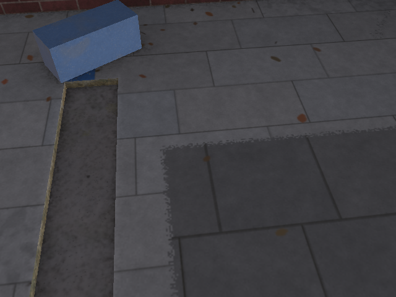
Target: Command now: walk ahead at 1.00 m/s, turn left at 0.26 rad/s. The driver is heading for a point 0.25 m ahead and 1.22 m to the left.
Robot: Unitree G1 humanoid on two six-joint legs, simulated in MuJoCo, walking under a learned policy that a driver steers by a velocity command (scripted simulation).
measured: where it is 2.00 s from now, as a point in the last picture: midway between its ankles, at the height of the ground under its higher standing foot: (103, 115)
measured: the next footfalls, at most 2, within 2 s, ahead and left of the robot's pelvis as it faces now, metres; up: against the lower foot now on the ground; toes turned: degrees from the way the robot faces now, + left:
left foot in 0.24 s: +0.43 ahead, +0.07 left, +0.00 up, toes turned +3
right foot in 0.64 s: +0.88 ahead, -0.04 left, +0.00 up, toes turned +20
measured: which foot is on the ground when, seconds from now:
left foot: up 0.00-0.22, down 0.24-0.66, up 0.68-1.00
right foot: down 0.00-0.24, up 0.26-0.62, down 0.64-1.00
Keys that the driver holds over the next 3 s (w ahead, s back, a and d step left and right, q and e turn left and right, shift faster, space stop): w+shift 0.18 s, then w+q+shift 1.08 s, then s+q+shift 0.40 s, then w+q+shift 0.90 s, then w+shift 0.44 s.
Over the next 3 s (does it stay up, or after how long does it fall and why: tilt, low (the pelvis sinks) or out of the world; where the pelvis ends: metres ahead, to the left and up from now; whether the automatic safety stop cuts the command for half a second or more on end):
stays up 0.84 1.21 0.00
